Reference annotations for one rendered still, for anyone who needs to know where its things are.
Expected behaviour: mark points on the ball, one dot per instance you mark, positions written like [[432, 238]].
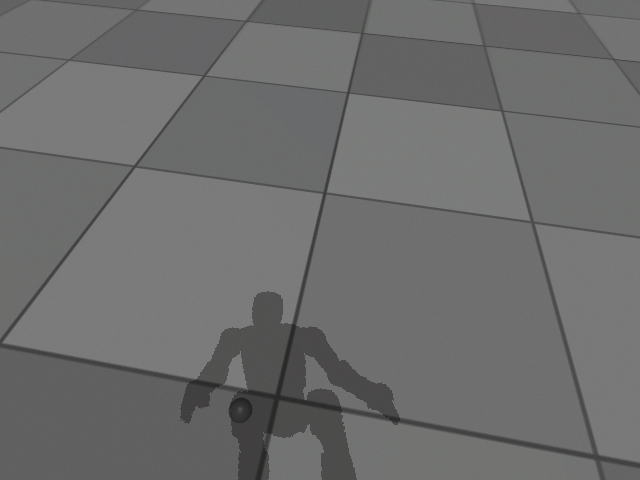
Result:
[[240, 410]]

